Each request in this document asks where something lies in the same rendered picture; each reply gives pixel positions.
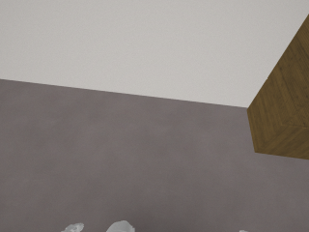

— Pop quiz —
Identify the left robot thigh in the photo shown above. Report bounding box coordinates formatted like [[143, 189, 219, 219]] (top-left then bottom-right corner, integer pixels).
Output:
[[106, 221, 135, 232]]

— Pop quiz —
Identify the cupboard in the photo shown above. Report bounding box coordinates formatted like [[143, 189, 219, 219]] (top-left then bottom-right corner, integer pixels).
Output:
[[246, 15, 309, 160]]

